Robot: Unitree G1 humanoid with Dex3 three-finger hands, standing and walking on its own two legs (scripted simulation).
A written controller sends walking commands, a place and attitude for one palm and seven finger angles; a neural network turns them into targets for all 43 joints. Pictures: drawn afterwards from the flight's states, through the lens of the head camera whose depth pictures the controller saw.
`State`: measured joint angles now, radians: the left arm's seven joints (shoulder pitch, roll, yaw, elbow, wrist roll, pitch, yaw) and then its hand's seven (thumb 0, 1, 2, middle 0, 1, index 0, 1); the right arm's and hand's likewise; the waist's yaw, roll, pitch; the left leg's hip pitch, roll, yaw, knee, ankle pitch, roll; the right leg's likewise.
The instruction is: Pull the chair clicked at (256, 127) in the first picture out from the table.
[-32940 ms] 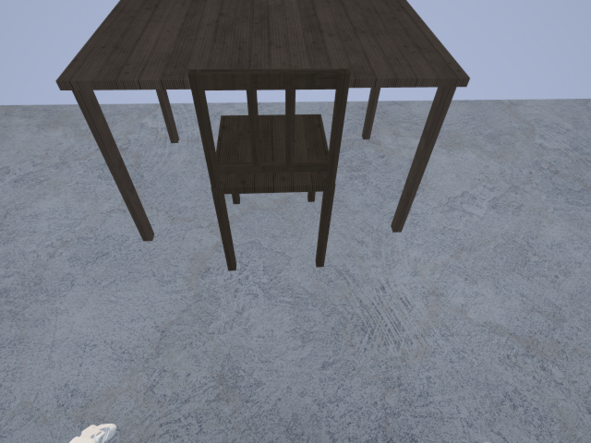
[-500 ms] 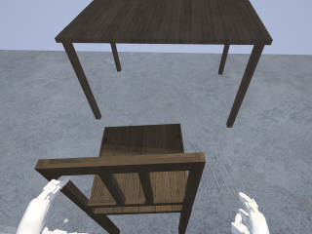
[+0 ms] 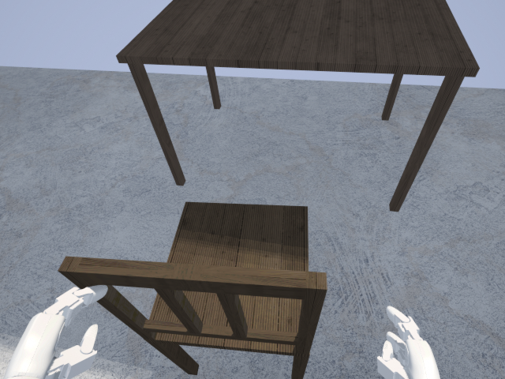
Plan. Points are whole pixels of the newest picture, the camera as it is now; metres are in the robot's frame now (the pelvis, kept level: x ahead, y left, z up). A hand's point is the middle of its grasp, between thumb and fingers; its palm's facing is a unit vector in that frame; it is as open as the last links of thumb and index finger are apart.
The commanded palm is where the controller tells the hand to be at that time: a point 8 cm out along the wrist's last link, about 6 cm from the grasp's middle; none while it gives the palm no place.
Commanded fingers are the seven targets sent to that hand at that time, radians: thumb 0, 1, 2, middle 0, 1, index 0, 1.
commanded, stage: draw the hand back to the body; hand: left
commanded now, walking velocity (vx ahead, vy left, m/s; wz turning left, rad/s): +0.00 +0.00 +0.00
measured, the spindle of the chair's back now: (182, 308) +0.24 +0.18 -0.09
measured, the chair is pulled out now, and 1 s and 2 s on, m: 0.65 0.65 0.65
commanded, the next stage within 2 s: step back with the hand held close in 0.30 s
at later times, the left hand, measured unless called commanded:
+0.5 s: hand (54, 301) +0.16 +0.25 +0.15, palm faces +0.35 -0.82 -0.45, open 7.4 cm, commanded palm +0.12 +0.30 +0.18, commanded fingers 0.00 0.90 0.90 -0.20 -0.30 -0.20 -0.30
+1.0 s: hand out of the picture +0.13 +0.29 +0.18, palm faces +0.41 -0.74 -0.53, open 7.4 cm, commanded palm +0.07 +0.32 +0.18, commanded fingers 0.00 0.90 0.90 -0.20 -0.30 -0.20 -0.30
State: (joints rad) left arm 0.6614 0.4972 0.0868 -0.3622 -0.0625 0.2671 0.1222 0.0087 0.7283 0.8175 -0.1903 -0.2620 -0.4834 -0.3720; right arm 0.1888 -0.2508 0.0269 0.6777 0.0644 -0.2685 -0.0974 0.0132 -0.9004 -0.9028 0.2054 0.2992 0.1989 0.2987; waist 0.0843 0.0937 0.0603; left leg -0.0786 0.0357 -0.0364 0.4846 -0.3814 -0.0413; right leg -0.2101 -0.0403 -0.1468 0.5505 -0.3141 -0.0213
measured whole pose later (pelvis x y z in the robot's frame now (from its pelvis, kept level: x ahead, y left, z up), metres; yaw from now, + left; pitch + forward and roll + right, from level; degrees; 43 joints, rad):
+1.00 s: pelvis -0.08 +0.03 +0.00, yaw -2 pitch +0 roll +1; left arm 0.57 0.45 0.45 -0.57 -0.04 -0.15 0.19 0.02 0.89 0.90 -0.22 -0.30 -0.22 -0.31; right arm 0.21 -0.18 -0.01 0.61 0.03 -0.09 -0.10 0.01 -0.90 -0.90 0.21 0.30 0.20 0.30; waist 0.03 -0.01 0.07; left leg -0.26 0.00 0.02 0.55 -0.29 0.00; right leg -0.37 -0.07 -0.08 0.53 -0.16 0.01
